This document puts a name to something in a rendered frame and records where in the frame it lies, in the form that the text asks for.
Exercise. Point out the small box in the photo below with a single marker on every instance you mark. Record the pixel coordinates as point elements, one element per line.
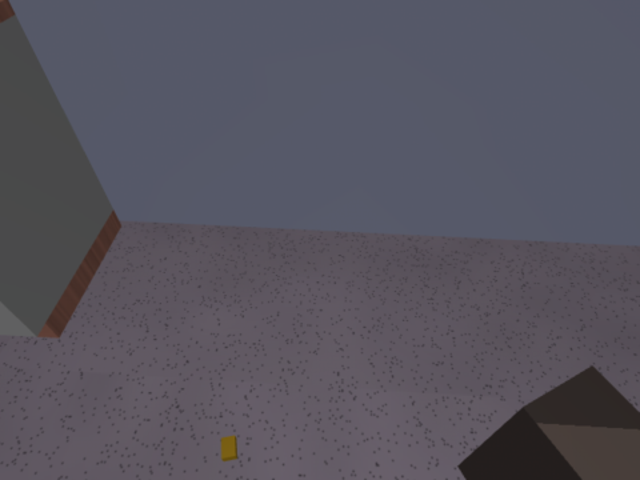
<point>228,448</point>

